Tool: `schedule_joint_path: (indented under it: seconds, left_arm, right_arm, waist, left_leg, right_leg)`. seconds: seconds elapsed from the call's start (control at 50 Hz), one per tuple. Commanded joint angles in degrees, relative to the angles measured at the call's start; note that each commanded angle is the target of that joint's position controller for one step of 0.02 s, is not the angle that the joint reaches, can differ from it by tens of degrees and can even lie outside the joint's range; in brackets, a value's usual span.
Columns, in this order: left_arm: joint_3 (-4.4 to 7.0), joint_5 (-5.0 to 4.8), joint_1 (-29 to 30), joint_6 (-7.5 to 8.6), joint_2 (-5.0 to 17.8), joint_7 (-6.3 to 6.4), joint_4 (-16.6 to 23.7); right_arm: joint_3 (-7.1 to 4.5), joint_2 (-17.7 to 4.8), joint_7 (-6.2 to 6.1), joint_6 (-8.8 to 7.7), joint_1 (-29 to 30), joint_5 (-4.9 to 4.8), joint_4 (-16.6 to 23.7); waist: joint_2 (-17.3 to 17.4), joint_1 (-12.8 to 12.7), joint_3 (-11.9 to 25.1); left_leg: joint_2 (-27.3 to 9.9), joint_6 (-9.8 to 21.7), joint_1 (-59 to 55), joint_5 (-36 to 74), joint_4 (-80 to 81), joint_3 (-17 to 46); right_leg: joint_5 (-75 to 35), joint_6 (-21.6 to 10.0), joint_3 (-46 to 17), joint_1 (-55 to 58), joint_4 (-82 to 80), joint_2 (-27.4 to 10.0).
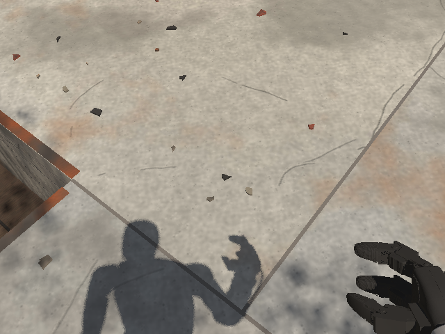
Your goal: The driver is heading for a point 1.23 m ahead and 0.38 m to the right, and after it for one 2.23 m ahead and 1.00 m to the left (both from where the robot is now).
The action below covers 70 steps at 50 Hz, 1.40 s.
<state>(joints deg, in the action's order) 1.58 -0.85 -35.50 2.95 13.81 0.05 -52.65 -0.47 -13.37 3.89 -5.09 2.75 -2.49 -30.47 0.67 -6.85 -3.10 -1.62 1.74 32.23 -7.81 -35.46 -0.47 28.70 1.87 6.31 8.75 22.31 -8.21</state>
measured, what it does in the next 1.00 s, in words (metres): walks ahead, turning right: right foot, then left foot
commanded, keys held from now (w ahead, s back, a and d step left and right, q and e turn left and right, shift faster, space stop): w+e+shift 0.16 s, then e+shift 0.54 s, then shift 0.10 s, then q+shift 0.10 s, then w+q+shift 0.10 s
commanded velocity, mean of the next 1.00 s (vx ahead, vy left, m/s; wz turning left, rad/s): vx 0.39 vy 0.00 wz -0.67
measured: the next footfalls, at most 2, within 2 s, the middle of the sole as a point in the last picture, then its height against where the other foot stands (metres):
right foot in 0.42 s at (295, 309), level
left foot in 0.92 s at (258, 247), level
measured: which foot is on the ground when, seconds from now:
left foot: down 0.00-0.42, up 0.44-0.90, down 0.92-1.00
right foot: down 0.00-0.00, up 0.02-0.40, down 0.42-0.94, up 0.96-1.00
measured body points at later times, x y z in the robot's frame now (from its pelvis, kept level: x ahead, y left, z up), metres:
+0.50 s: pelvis +0.34 -0.01 -0.01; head +0.38 -0.03 +0.44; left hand +0.59 +0.20 -0.09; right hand +0.38 -0.31 -0.11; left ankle +0.22 +0.18 -0.59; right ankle +0.45 -0.08 -0.71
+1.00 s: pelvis +0.53 +0.00 +0.02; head +0.54 +0.00 +0.47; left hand +0.84 +0.05 -0.05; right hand +0.44 -0.29 -0.08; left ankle +0.65 +0.06 -0.71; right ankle +0.46 -0.07 -0.70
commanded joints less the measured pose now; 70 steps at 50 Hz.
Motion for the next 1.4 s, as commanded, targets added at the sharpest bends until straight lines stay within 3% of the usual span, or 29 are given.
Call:
schedule_joint_path:
  seconds: [0.02, 0.04, 0.06, 0.1, 0.14, 0.26, 0.32, 0.38, 0.4, 0.42, 0.44, 0.46, 0.48, 0.5, 0.52, 0.62, 0.72, 0.88, 0.92, 0.96, 0.98, 1.02, 1.1, 1.18, 1.22, 1.24, 1.26, 1.3, 1.4]
  left_arm:
    - [-0.31, -0.61, 4.7, 3.11, 1.7, 0.32, 10.3]
    - [1.11, -3.74, 8.6, 3.72, 6.3, 0.49, 11.3]
    - [1.93, -4.42, 13.4, 3.25, 7.4, 0.83, 12.7]
    - [2.04, -2.12, 13.8, 2.02, 5.5, 0.98, 11.9]
    - [2.22, -2.93, 10.6, -0.22, 3.6, -0.27, 10.3]
    - [2.02, -0.61, 21.2, -2.34, 4.0, -0.9, 15.5]
    - [1.8, 0.41, 25.8, -1.62, 4.3, -3.93, 17.3]
    - [4.71, -0.57, 14.8, -3.17, 10.9, -4.2, 16.3]
    - [6.89, -0.46, 6.8, -3.94, 15.5, -3.49, 15.1]
    - [8.12, -0.79, 3.0, -4.34, 17.7, -2.04, 14.1]
    - [8.08, -0.41, 9.8, -4.02, 20.6, -0.91, 15.4]
    - [6.8, 3.27, 15.1, -1.73, 21.6, -1.79, 20.5]
    - [6.84, 2.4, 18.8, -0.93, 19.0, -2.89, 23.4]
    - [6.46, 0.51, 21.6, -0.3, 16.8, -3.11, 23.4]
    - [5.78, -0.97, 23.7, 0.04, 14.4, -2.73, 23.4]
    - [6.26, -0.14, 24.6, -1.88, 14.6, 0.36, 23.2]
    - [5.9, -0.85, 25.3, -4.99, 14.3, 2.83, 23.7]
    - [2.23, 1.45, 26.0, -4.9, 7.1, 1.72, 22.7]
    - [0.98, 2.31, 23.1, -4.01, 4.5, 0.67, 20.4]
    - [1.91, 2.57, 17.4, -2.93, 7.7, 0.04, 20.1]
    - [2.24, 1.01, 22.9, -1.92, 9.3, 0.22, 21.4]
    - [3.09, -0.36, 31.6, -0.28, 11.6, 0.39, 23.2]
    - [2.17, 1.06, 31.3, 2.98, 6.3, -0.7, 22.0]
    - [3.03, -1.24, 27.6, 3.3, 6.2, 0.09, 19.5]
    - [4.34, -1.3, 16.0, 2.81, 10.3, 1.53, 16.8]
    - [4.89, 0.26, 15.4, 2.31, 13.7, 1.59, 16.9]
    - [5.39, 1.34, 17.8, 2.37, 14.0, 1.38, 16.6]
    - [4.05, 1.19, 17.3, 2.23, 9.6, 1.68, 16.1]
    - [3.32, 1.78, 16.1, 2.41, 10.3, 1.32, 12.7]
  right_arm:
    - [-7.53, -21.3, -2.93, 0.16, -33.8, 2.8, -4.9]
    - [-6.13, -16.2, -2.42, -0.43, -30.2, 3.09, -4.9]
    - [-5.01, -12.2, -2.1, -0.73, -27.1, 2.16, -6.0]
    - [-4.16, -7.5, -1.75, -1.13, -20.8, 2.93, -7.8]
    - [-3.92, -3.5, -1.92, -1.76, -17.0, 3.51, -9.4]
    - [-4.36, -6.5, -4.28, -2.07, -8.9, 3.39, -9.6]
    - [-6.03, -13.9, -5.91, -1.41, -13.6, 2.17, -10.1]
    - [-7.34, -17.9, -6.09, 0.65, -11.2, -0.04, -8.7]
    - [-7.17, -16.8, -5.4, 0.88, -9.6, -0.49, -7.7]
    - [-6.0, -12.2, -4.43, 0.58, -8.8, -0.91, -7.5]
    - [-3.55, -2.8, -3.25, -0.22, -12.1, 2.87, -5.8]
    - [-3.19, -6.3, -2.81, -1.28, -24.9, 2.19, -4.9]
    - [-4.03, -13.1, -3.04, -1.49, -19.6, 2.29, -4.9]
    - [-4.38, -13.5, -3.57, -1.22, -13.7, 2.06, -3.2]
    - [-4.32, -12.8, -4.45, -0.4, -12.4, 2.78, -3.5]
    - [-3.74, -9.2, -5.13, 2.24, -8.9, 3.85, -3.8]
    - [-3.74, -8.7, -5.46, 3.56, -5.7, 2.75, -4.0]
    - [-3.48, -9.1, -3.52, 1.38, -6.3, 3.08, -5.1]
    - [-2.6, -7.1, -2.73, 1.04, -6.9, 3.77, -5.6]
    - [-4.13, -14.0, -3.57, 2.25, -9.7, 3.18, -6.1]
    - [-4.7, -15.6, -3.38, 2.53, -15.1, 2.1, -7.4]
    - [-4.81, -15.9, -3.66, 2.42, -20.1, 1.82, -8.4]
    - [-4.73, -14.0, -5.05, 2.88, -17.7, 0.06, -7.1]
    - [-4.41, -11.5, -5.57, 4.62, -13.0, -0.35, -3.4]
    - [-2.77, -6.2, -4.77, 4.06, -12.4, -0.45, -1.4]
    - [-1.59, -3.0, -4.09, 2.93, -14.1, -1.21, 0.7]
    - [-1.55, -5.3, -3.8, 2.0, -12.6, -1.54, 2.5]
    - [-2.36, -8.1, -3.25, 2.38, -12.3, -0.28, 1.1]
    - [-1.18, -5.5, -1.22, 2.71, -8.3, -0.04, 3.9]
  waist:
    - [13.0, 17.0, 31.1]
    - [11.9, 16.4, 25.0]
    - [10.4, 15.3, 13.5]
    - [6.5, 9.8, 4.7]
    - [8.3, 6.3, 3.2]
    - [4.2, 3.5, -9.0]
    - [0.0, 6.0, -4.5]
    - [4.9, -1.0, 4.5]
    - [4.3, -5.2, 9.0]
    - [-2.1, -6.9, 9.3]
    - [-22.5, 1.1, 4.8]
    - [-19.1, 8.0, 22.4]
    - [-7.0, 5.0, 24.1]
    - [0.4, 6.6, 13.7]
    - [5.4, 8.4, 11.0]
    - [2.2, 8.7, 9.2]
    - [-3.8, 7.2, 11.3]
    - [-9.7, 4.6, 10.3]
    - [-6.7, 4.4, 9.5]
    - [7.3, 0.6, 5.3]
    - [11.2, 4.5, 0.2]
    - [11.5, 8.6, -3.2]
    - [8.5, 6.5, 2.5]
    - [7.7, 3.6, 4.2]
    - [2.2, -0.1, 11.1]
    - [-9.0, 1.0, 11.6]
    - [-12.5, 1.8, 7.3]
    - [-7.6, 1.5, 3.0]
    - [-5.5, 2.9, -4.4]
  left_leg:
    - [-20.2, 6.6, -63.0, -43.4, 10.5, 40.3]
    - [-21.6, 5.7, -55.8, -47.9, 20.8, 46.4]
    - [-20.8, 4.8, -48.0, -39.4, 21.7, 38.1]
    - [-16.3, 4.0, -32.8, -18.9, 21.5, 20.8]
    - [-13.0, 2.7, -26.8, -7.8, 22.9, 9.2]
    - [-8.5, 2.2, -15.9, 23.5, 26.2, -12.0]
    - [-9.8, 1.3, -24.4, 38.4, 20.7, -14.4]
    - [-12.3, 0.8, -31.0, 59.6, 3.7, -13.9]
    - [-11.8, 0.4, -27.5, 55.5, -8.0, -12.5]
    - [-6.7, -2.4, -20.4, 28.7, -25.1, -12.0]
    - [6.5, -5.1, -3.6, -29.6, -48.8, -9.1]
    - [9.3, -5.7, 4.5, -31.2, -58.8, 6.3]
    - [7.1, -4.0, 3.8, -27.1, -56.4, 11.1]
    - [5.6, -3.3, 7.1, -23.1, -49.7, 10.6]
    - [2.9, -3.5, 5.7, -20.3, -44.6, 10.8]
    - [3.0, -7.3, -1.5, -15.2, -28.5, 9.5]
    - [4.9, -9.0, -1.0, -4.4, -17.4, 9.9]
    - [0.6, -5.2, -12.5, -1.1, -0.6, 6.2]
    - [-0.1, -2.0, -22.3, 10.9, 11.7, 9.0]
    - [-6.9, 7.1, -22.1, -16.1, 15.8, 22.4]
    - [-12.1, 12.5, -18.9, -41.0, 24.9, 37.7]
    - [-14.1, 13.2, -17.8, -40.4, 29.4, 45.7]
    - [-3.2, 7.4, -16.6, -23.7, 26.0, 30.6]
    - [1.8, 5.0, -9.6, -18.7, 19.6, 27.5]
    - [4.5, 0.2, 7.9, -23.0, 3.0, 21.2]
    - [6.3, -0.6, 19.7, -21.5, -10.3, 12.8]
    - [-1.5, -1.2, 26.1, -18.3, -19.9, 9.5]
    - [-3.7, -2.0, 30.0, -14.5, -30.0, 7.0]
    - [-7.3, -2.9, 29.5, -5.3, -37.4, 4.3]
  right_leg:
    - [1.8, -5.3, -13.2, -45.4, 51.4, 5.9]
    - [-0.8, -5.5, -16.6, -51.1, 58.5, 5.3]
    - [-5.9, -5.3, -14.5, -56.4, 60.5, 3.4]
    - [-15.9, -4.8, -13.5, -51.8, 56.1, -1.4]
    - [-19.8, -4.6, -13.7, -46.0, 54.3, -3.9]
    - [-28.3, -1.8, -6.4, -45.2, 36.1, -0.2]
    - [-35.2, -3.6, 0.7, -38.3, 20.7, 4.7]
    - [-28.8, -7.7, 2.7, -26.0, 19.2, 10.1]
    - [-28.6, -9.8, 1.3, -14.8, 18.2, 11.4]
    - [-36.1, -11.8, -2.5, -5.4, 11.0, 10.9]
    - [-70.2, -17.1, -16.8, -0.1, 12.1, 5.3]
    - [-59.4, -30.4, -47.8, 8.2, 3.5, -8.6]
    - [-39.7, -29.2, -52.1, 5.2, -3.6, -9.2]
    - [-29.5, -26.2, -48.3, -2.8, -6.2, -6.3]
    - [-26.3, -23.2, -44.7, -8.2, -6.2, -4.2]
    - [-50.3, -19.1, -31.4, -20.9, -2.4, 3.4]
    - [-34.9, -13.8, -31.5, -20.6, -0.1, 6.7]
    - [-37.5, -12.6, -32.2, -19.5, 6.2, 2.7]
    - [-22.1, -8.6, -28.7, -22.3, 6.1, 6.1]
    - [4.6, -4.6, -15.6, -30.1, 17.1, 15.2]
    - [2.6, -3.6, -11.8, -36.4, 20.2, 14.6]
    - [1.9, -2.7, -13.2, -39.5, 25.2, 11.6]
    - [-4.0, -1.6, -10.6, -27.0, 14.5, 13.1]
    - [-19.3, -1.3, -8.7, -10.5, -6.4, 12.1]
    - [-16.5, -4.8, -15.7, 12.9, -5.0, -1.0]
    - [-2.2, -10.6, -31.5, 15.8, -6.0, -13.0]
    - [5.9, -14.6, -38.0, 9.5, -8.4, -19.1]
    - [2.1, -12.3, -29.8, 7.5, -9.6, -13.9]
    - [-15.0, -9.9, -11.0, -4.0, -13.6, -7.7]
Over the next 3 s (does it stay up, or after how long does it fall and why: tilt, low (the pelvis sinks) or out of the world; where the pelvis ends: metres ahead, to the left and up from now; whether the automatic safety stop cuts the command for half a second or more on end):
stays up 2.04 -0.42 0.00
